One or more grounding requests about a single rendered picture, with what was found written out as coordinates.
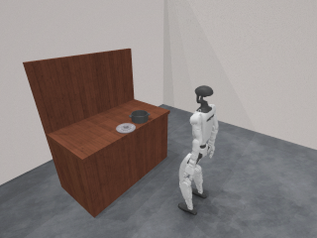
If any pot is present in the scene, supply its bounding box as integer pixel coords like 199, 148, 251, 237
129, 110, 151, 124

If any robot right upper arm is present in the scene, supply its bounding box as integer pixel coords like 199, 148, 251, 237
209, 104, 219, 131

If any lid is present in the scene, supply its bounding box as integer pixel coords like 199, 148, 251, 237
116, 123, 136, 134

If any robot right hand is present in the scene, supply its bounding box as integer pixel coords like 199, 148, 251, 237
205, 144, 215, 159

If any robot left upper arm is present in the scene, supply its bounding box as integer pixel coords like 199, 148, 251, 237
189, 113, 203, 146

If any robot left forearm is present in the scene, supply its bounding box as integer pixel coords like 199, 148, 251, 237
188, 140, 201, 168

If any right robot shin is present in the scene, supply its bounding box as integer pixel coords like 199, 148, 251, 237
193, 165, 203, 194

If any robot left hand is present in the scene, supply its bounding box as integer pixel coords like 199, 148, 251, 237
183, 165, 195, 181

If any table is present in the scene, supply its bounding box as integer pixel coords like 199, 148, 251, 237
23, 49, 170, 217

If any robot right forearm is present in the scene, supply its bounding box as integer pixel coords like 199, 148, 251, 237
208, 128, 219, 146

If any right robot foot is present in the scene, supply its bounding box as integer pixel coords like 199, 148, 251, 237
191, 188, 207, 199

